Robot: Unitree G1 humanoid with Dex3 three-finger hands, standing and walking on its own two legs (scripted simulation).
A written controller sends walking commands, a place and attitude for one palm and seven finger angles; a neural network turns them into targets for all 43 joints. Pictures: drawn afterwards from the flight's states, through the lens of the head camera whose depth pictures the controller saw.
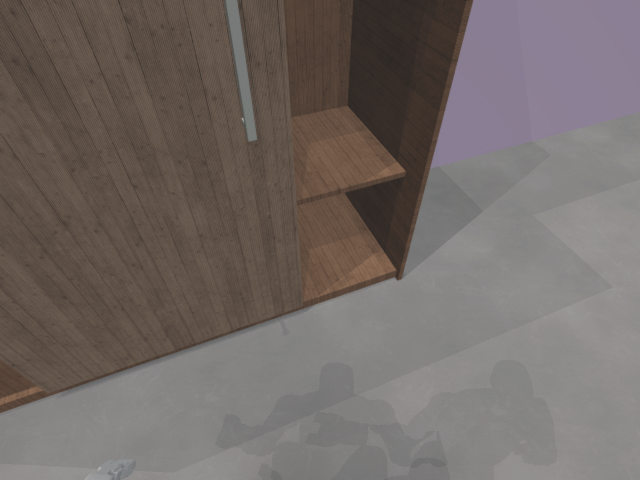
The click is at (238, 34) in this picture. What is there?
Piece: wardrobe's sliding door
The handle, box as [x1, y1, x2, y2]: [224, 0, 256, 140]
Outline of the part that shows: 224,0 243,117 241,118 242,123 245,128 248,140 256,139 237,2 236,0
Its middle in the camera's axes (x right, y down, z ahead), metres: -0.15 -0.33 +0.66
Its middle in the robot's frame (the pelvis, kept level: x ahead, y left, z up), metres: +0.73 +0.19 +0.21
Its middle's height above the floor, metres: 0.97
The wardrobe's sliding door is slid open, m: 0.39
